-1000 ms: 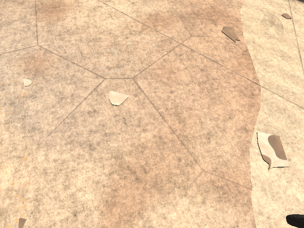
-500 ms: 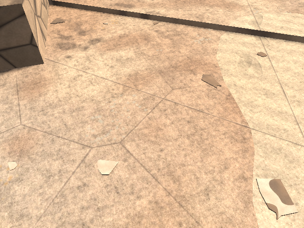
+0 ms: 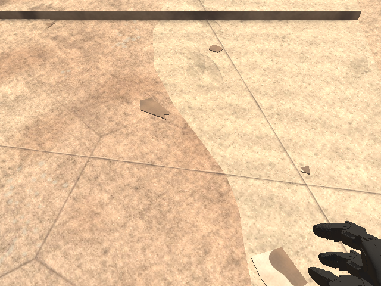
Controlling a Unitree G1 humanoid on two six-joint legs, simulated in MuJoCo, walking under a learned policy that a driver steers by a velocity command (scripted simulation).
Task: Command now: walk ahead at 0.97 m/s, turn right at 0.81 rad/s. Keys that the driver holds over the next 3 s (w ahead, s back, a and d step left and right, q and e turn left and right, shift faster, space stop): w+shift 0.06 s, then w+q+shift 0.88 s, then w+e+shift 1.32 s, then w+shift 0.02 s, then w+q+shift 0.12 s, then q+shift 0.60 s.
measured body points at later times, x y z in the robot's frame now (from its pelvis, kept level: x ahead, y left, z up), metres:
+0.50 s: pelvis +0.46 -0.02 +0.01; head +0.48 -0.02 +0.46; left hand +0.67 +0.22 -0.05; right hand +0.43 -0.30 -0.12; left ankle +0.26 +0.10 -0.62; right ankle +0.52 -0.13 -0.71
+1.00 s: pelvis +0.90 +0.12 +0.01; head +0.93 +0.13 +0.46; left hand +0.90 +0.40 -0.09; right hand +1.10 -0.09 -0.12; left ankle +0.90 +0.13 -0.71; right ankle +0.94 -0.06 -0.61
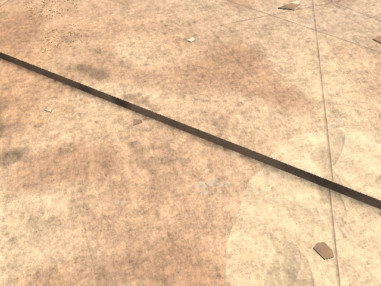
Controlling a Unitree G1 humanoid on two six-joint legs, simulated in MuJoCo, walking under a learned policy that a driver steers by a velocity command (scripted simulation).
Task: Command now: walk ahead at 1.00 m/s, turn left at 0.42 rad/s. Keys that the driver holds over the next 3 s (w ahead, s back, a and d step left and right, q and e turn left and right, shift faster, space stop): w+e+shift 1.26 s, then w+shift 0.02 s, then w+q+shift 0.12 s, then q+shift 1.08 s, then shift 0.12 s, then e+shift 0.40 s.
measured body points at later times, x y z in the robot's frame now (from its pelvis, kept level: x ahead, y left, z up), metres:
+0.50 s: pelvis +0.48 -0.10 +0.02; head +0.50 -0.10 +0.47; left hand +0.51 +0.19 -0.11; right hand +0.64 -0.37 -0.05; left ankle +0.58 +0.05 -0.64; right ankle +0.45 -0.13 -0.72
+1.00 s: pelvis +0.94 -0.22 +0.01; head +0.96 -0.24 +0.46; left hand +1.30 -0.23 -0.02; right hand +0.69 -0.40 -0.11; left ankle +0.90 -0.04 -0.72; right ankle +0.97 -0.37 -0.57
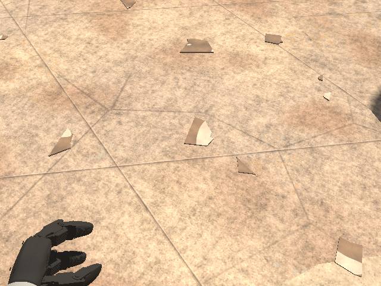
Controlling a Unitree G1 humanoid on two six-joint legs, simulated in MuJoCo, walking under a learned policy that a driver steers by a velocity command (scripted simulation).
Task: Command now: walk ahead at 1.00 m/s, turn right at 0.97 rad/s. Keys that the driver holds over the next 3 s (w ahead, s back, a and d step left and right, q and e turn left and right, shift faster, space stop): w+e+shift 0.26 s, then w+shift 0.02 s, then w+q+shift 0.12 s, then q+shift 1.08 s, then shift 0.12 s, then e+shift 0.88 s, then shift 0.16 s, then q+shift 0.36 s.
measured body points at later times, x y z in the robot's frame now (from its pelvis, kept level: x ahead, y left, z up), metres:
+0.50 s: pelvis +0.48 -0.05 +0.04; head +0.52 -0.05 +0.49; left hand +0.58 +0.23 -0.08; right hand +0.64 -0.33 -0.03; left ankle +0.74 +0.00 -0.65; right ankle +0.26 -0.03 -0.68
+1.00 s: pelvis +0.78 -0.11 +0.04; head +0.81 -0.11 +0.49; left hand +1.00 +0.15 -0.01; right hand +0.92 -0.42 -0.04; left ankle +0.74 -0.03 -0.68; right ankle +0.92 -0.21 -0.68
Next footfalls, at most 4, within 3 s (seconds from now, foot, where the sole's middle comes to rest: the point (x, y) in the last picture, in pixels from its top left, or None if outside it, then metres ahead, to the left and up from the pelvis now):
0.14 right None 0.30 -0.04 -0.72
0.54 left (198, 203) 0.78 -0.04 -0.72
1.00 right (236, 164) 0.96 -0.20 -0.72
1.44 left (181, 200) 0.79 0.03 -0.72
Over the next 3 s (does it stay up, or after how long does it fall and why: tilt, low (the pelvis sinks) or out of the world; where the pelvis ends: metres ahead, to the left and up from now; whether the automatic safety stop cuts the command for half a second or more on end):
stays up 0.86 -0.09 0.06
